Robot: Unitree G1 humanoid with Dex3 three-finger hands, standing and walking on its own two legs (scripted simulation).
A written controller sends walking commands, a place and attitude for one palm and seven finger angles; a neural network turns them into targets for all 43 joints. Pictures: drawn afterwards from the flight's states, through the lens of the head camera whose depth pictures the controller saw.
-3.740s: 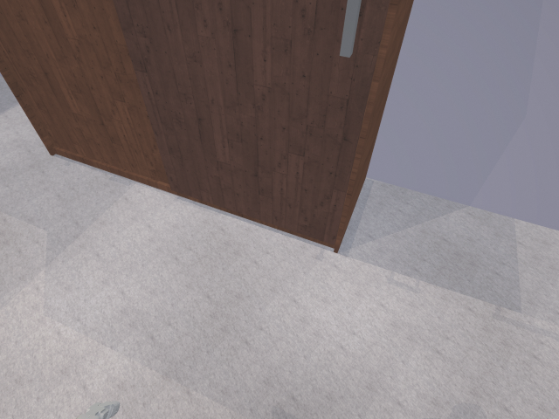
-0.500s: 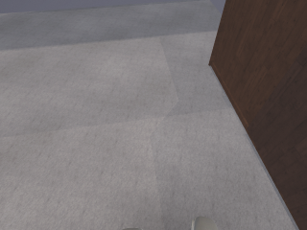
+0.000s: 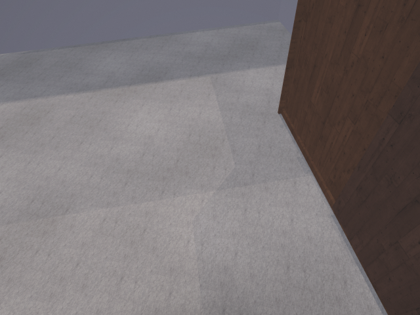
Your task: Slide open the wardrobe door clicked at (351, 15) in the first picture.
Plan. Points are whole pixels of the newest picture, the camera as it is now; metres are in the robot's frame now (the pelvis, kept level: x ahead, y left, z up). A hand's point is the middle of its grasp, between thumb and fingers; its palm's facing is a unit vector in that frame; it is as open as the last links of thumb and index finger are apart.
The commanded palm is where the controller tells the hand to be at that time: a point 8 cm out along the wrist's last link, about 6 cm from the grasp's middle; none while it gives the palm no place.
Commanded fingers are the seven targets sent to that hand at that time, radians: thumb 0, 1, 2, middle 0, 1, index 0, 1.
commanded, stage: turn to face it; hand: right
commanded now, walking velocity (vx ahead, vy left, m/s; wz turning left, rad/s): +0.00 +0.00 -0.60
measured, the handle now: out of the picture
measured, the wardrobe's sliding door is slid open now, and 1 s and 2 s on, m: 0.00 0.00 0.00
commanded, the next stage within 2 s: none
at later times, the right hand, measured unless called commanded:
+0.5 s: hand out of the picture +0.08 -0.17 -0.14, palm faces +0.27 +0.92 -0.29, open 7.4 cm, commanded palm none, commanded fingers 0.00 -0.90 -0.90 0.20 0.30 0.20 0.30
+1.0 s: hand out of the picture -0.16 -0.19 -0.19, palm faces +0.61 +0.75 -0.25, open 7.4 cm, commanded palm none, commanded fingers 0.00 -0.90 -0.90 0.20 0.30 0.20 0.30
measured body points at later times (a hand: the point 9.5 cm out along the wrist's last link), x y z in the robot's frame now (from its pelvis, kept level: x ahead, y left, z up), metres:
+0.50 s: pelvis +0.00 +0.05 +0.00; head +0.03 +0.08 +0.45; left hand +0.08 +0.30 -0.17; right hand +0.06 -0.22 -0.12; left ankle +0.01 +0.16 -0.74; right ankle +0.00 -0.07 -0.69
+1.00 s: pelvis -0.03 +0.00 -0.01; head -0.01 -0.06 +0.43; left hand +0.24 +0.13 -0.12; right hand -0.19 -0.23 -0.18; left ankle +0.02 +0.16 -0.67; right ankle -0.08 -0.06 -0.74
